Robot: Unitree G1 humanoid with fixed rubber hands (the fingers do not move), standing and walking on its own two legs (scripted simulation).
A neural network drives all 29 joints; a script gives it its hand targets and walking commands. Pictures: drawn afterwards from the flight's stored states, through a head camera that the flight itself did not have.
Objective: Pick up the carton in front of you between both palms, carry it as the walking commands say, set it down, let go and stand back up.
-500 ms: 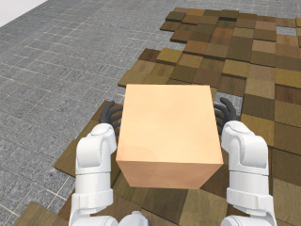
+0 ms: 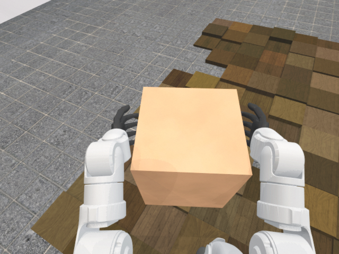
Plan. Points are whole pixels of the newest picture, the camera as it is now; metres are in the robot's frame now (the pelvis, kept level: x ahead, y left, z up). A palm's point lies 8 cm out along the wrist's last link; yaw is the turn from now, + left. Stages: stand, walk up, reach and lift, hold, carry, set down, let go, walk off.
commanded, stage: carry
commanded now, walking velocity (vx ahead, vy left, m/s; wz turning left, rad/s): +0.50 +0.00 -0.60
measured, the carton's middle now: (186, 152) +0.35 +0.03 +0.03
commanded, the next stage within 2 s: none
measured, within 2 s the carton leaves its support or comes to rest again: neither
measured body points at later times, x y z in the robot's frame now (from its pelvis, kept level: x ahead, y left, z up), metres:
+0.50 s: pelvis +0.33 +0.01 +0.04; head +0.34 +0.02 +0.49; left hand +0.69 +0.02 +0.17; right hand +0.57 -0.26 +0.18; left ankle +0.21 +0.11 -0.69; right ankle +0.38 -0.10 -0.64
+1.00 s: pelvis +0.65 -0.06 -0.02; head +0.64 -0.05 +0.43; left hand +0.99 -0.09 +0.12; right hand +0.84 -0.35 +0.12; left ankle +0.78 -0.01 -0.74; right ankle +0.54 -0.09 -0.71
